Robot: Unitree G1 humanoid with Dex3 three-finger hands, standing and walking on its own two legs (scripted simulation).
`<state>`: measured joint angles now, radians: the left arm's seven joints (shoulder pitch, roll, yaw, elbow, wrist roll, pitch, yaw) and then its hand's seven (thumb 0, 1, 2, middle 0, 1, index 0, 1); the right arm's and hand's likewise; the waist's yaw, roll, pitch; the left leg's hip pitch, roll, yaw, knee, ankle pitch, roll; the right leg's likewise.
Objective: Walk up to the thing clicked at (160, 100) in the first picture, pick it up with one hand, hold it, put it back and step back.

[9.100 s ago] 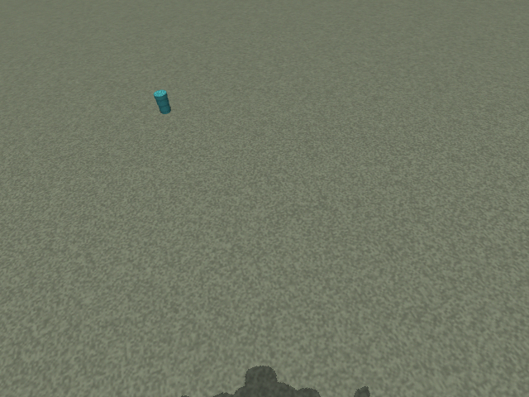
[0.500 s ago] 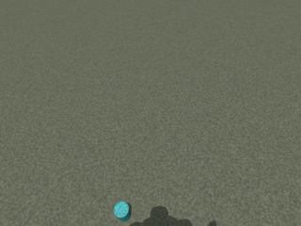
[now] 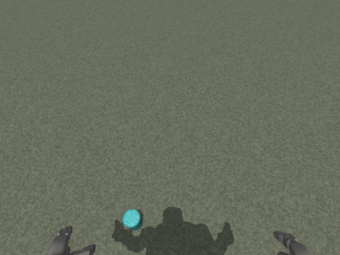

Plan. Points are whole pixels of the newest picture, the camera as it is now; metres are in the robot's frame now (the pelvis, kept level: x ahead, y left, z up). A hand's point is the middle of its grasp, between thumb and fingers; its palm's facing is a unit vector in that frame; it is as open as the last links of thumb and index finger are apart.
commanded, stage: go down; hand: left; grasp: from the side
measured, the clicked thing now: (133, 220) +0.34 +0.23 -0.70
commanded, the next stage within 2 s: none
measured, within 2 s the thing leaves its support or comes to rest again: neither
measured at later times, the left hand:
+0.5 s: hand out of the picture +0.14 +0.30 -0.20, palm faces +0.12 -0.94 -0.31, open 17.3 cm
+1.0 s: hand (72, 243) +0.20 +0.35 -0.28, palm faces +0.16 -0.96 -0.24, open 17.4 cm
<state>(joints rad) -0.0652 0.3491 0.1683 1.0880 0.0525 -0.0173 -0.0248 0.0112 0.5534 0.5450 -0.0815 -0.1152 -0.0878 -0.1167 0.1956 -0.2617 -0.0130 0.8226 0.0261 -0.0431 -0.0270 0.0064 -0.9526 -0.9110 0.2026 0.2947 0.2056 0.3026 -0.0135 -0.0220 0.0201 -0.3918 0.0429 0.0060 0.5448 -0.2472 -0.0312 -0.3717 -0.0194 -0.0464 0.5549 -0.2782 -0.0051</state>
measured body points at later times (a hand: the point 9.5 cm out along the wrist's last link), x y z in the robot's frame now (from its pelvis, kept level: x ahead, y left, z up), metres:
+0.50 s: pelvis -0.01 +0.01 -0.08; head +0.08 +0.03 +0.36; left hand +0.13 +0.35 -0.18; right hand +0.15 -0.24 -0.17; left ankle +0.01 +0.14 -0.73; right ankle +0.00 -0.12 -0.73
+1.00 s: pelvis -0.05 +0.02 -0.20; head +0.11 +0.05 +0.22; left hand +0.19 +0.40 -0.26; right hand +0.15 -0.24 -0.30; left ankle +0.01 +0.14 -0.73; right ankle +0.00 -0.12 -0.73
